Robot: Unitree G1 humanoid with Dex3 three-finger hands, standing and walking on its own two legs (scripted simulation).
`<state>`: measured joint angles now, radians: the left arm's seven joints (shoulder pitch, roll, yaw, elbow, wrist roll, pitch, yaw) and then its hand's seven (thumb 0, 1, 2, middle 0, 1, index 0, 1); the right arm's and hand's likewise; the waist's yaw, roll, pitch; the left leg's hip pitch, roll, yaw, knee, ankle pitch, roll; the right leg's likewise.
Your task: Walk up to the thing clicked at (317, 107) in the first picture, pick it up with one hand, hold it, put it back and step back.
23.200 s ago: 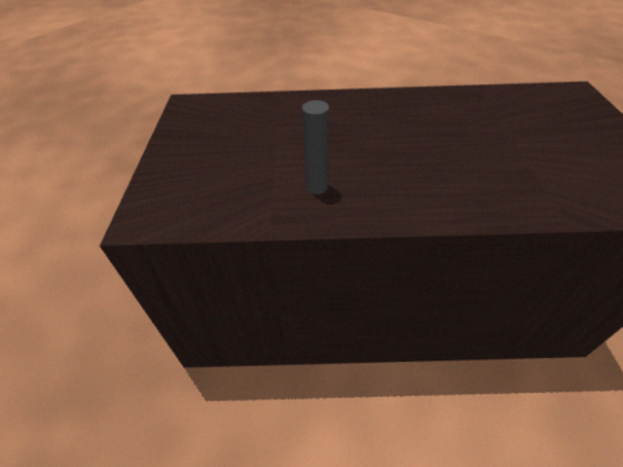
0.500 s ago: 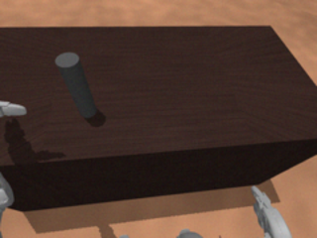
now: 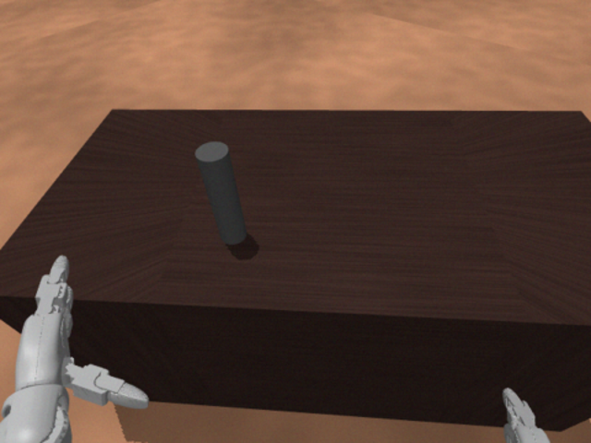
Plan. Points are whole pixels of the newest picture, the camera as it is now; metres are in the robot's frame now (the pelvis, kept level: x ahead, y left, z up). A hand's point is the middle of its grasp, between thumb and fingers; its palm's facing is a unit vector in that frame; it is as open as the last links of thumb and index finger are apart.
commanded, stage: sink last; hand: left
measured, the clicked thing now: (224, 197) +0.53 +0.19 +0.02
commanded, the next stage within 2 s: home in 0.40 s
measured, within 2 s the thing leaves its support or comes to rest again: neither
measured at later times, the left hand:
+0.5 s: hand (81, 415) +0.15 +0.25 +0.08, palm faces +0.36 -0.83 -0.42, open 17.4 cm
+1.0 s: hand out of the picture +0.14 +0.18 -0.06, palm faces +0.14 -0.97 -0.20, open 17.5 cm
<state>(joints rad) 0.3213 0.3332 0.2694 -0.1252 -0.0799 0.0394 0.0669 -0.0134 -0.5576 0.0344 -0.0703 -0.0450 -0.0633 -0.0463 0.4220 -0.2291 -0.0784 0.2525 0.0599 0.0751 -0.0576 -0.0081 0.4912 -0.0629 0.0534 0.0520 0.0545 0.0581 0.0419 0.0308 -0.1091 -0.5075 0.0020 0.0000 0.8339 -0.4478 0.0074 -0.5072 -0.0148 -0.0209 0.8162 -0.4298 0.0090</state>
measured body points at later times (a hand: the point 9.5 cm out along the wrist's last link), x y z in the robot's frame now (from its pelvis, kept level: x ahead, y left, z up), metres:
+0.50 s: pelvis -0.03 -0.02 -0.01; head -0.03 -0.04 +0.44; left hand +0.12 +0.29 +0.10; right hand +0.12 -0.29 -0.05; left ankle -0.02 +0.11 -0.70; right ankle -0.01 -0.13 -0.70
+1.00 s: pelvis -0.03 +0.00 -0.01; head +0.00 +0.00 +0.44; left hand +0.13 +0.23 -0.05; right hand +0.14 -0.23 -0.05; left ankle -0.02 +0.11 -0.70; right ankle -0.01 -0.13 -0.70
